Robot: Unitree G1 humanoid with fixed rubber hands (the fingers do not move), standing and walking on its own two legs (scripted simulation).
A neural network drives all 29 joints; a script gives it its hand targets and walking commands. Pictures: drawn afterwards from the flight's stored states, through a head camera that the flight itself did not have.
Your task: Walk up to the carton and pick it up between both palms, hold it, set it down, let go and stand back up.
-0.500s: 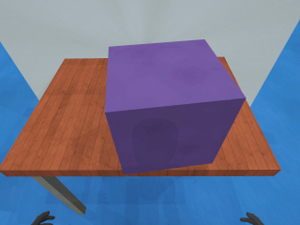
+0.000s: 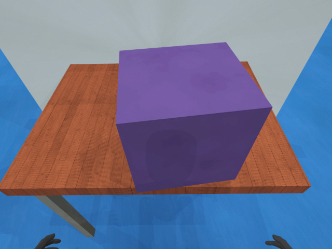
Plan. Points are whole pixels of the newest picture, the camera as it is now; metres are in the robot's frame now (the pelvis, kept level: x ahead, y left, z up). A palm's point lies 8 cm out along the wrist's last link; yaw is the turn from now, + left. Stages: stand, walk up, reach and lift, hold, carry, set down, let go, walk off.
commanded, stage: walk up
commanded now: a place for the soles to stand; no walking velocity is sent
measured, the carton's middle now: (180, 118) +0.42 -0.03 +0.08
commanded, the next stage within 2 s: none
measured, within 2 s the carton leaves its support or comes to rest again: neither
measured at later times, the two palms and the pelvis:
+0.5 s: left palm out of the picture +0.11 +0.31 -0.07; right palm out of the picture +0.10 -0.29 -0.11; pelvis +0.00 +0.00 +0.00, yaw -2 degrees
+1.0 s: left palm out of the picture +0.11 +0.32 -0.07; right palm out of the picture +0.07 -0.29 -0.11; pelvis -0.01 +0.01 +0.00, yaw -3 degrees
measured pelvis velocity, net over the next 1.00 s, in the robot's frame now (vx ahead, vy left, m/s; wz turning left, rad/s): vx -0.01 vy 0.01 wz -0.05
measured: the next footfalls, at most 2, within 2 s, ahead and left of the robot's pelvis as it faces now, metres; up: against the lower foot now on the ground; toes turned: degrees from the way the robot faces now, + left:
none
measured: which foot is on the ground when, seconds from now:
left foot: down 0.00-1.00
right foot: down 0.00-1.00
